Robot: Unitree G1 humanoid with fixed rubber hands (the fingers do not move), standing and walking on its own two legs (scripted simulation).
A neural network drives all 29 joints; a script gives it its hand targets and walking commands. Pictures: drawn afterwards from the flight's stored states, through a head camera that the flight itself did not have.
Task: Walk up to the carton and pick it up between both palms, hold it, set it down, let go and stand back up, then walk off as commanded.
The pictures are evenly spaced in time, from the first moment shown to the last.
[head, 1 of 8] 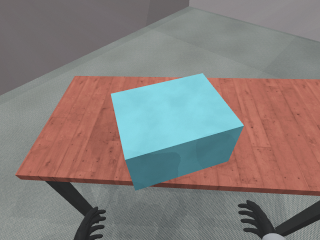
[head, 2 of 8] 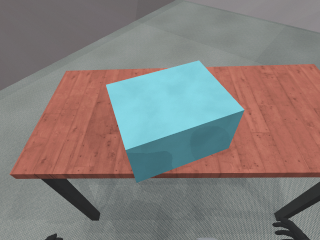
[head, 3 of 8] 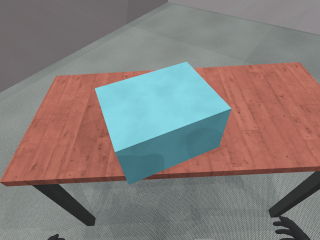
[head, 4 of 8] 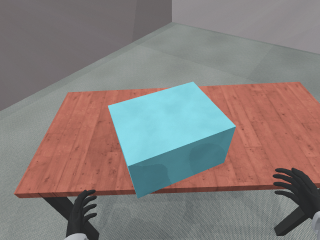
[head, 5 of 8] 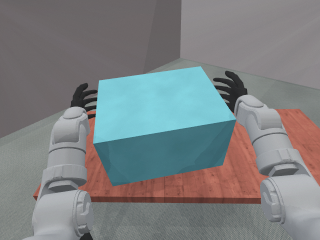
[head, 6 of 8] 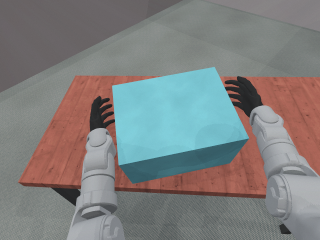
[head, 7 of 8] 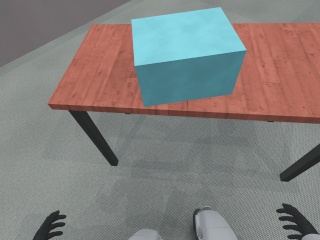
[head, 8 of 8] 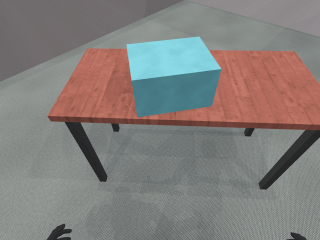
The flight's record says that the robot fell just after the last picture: no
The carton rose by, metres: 0.18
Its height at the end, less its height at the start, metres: +0.00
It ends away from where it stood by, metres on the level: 0.02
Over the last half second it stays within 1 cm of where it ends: yes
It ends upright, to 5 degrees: yes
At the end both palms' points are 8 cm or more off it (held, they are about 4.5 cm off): yes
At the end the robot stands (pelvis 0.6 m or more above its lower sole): yes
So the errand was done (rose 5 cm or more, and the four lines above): yes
